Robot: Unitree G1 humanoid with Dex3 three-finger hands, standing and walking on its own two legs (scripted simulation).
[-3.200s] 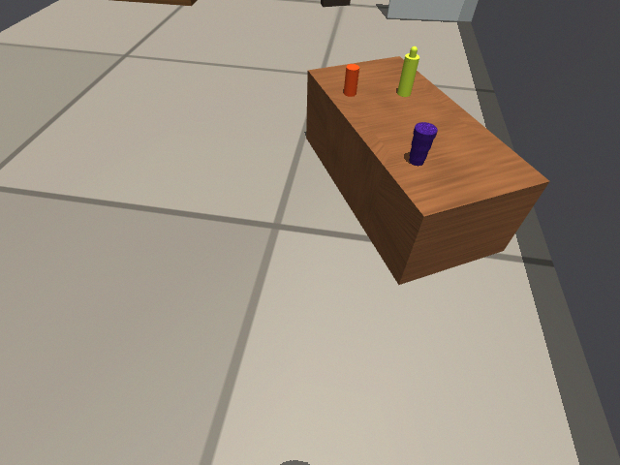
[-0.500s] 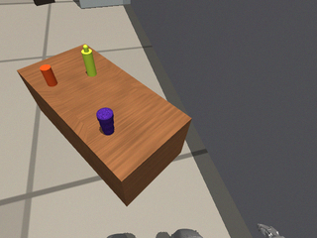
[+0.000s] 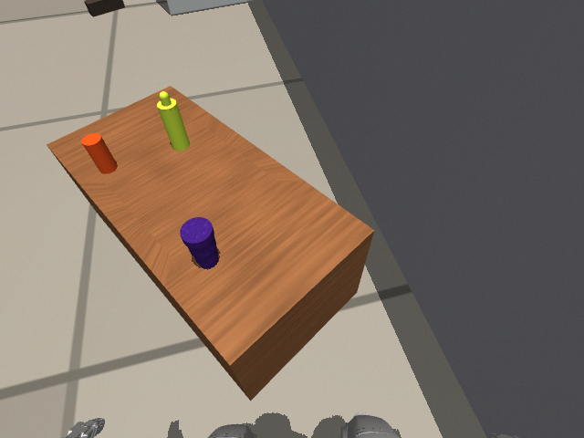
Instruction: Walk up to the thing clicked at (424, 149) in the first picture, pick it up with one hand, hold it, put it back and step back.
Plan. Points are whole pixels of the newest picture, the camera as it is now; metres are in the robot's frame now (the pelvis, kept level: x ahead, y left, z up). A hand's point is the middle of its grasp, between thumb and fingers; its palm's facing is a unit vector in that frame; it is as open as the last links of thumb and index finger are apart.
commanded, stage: walk up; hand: left
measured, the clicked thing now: (202, 246) +0.57 +0.24 -0.28
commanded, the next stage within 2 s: stand in 1.26 s
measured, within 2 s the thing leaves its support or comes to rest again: neither
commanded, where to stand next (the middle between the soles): +0.09 +0.03 m, yaw +0 degrees
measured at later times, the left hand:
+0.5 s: hand out of the picture +0.09 +0.29 -0.13, palm faces +0.00 -0.93 -0.37, open 7.4 cm
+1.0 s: hand out of the picture +0.11 +0.27 -0.12, palm faces -0.02 -0.93 -0.36, open 7.4 cm
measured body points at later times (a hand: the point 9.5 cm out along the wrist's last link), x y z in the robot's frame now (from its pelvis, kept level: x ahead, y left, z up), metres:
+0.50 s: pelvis +0.02 +0.02 +0.02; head +0.03 +0.02 +0.47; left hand +0.09 +0.33 -0.11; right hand +0.13 -0.28 -0.10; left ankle +0.02 +0.14 -0.71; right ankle +0.06 -0.13 -0.71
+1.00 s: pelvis +0.02 +0.01 +0.03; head +0.03 +0.00 +0.48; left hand +0.11 +0.31 -0.09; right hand +0.11 -0.30 -0.10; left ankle +0.02 +0.14 -0.71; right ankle +0.06 -0.13 -0.71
